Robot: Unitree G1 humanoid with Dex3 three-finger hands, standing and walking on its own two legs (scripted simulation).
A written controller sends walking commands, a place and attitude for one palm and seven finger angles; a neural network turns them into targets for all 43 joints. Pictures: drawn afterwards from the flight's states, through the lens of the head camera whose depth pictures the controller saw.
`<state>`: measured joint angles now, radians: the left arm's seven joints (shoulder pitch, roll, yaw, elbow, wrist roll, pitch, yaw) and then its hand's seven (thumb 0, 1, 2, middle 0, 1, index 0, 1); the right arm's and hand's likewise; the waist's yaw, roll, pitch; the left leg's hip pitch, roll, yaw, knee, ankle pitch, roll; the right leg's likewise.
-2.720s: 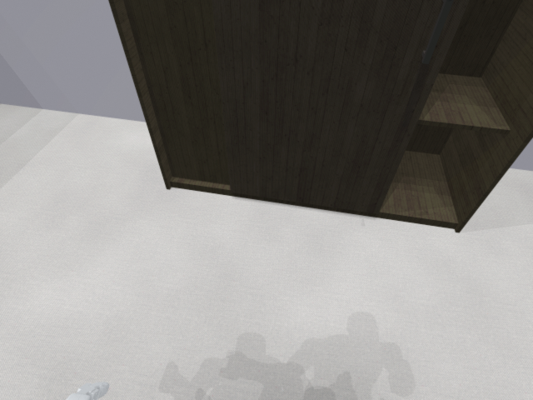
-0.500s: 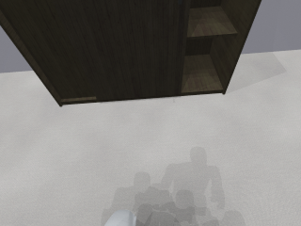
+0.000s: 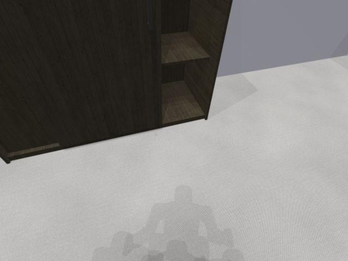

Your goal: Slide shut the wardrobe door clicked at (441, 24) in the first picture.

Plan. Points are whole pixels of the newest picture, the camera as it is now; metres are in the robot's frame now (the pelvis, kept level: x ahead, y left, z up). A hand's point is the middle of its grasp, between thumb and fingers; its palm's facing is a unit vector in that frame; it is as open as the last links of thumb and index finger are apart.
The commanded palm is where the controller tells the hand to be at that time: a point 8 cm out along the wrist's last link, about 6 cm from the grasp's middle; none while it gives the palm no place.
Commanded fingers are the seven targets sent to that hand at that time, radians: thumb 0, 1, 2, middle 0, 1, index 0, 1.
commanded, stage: walk to a spot facing it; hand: left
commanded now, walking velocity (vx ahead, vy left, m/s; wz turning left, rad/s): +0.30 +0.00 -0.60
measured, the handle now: (149, 9) +1.13 +0.23 +0.12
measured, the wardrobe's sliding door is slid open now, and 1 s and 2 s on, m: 0.38 0.38 0.38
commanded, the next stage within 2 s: turn to face it in 1.12 s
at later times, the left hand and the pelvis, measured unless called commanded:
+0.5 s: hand (167, 204) +0.33 +0.05 -0.19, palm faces -0.44 -0.89 -0.14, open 7.4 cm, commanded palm none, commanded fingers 0.00 0.90 0.90 -0.20 -0.30 -0.20 -0.30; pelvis +0.14 -0.06 -0.03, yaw -21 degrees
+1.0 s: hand (169, 176) +0.43 +0.05 -0.20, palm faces -0.39 -0.91 -0.16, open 7.3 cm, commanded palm none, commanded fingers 0.00 0.90 0.90 -0.20 -0.30 -0.20 -0.30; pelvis +0.35 -0.12 -0.01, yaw -28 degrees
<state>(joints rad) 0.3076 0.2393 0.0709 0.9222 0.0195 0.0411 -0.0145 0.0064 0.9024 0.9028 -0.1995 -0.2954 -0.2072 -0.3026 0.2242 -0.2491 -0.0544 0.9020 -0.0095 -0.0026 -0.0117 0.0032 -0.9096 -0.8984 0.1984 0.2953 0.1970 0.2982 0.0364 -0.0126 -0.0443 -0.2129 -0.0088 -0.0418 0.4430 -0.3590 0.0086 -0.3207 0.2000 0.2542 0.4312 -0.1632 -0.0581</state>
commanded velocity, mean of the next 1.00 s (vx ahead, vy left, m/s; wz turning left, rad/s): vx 0.34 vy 0.00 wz -0.34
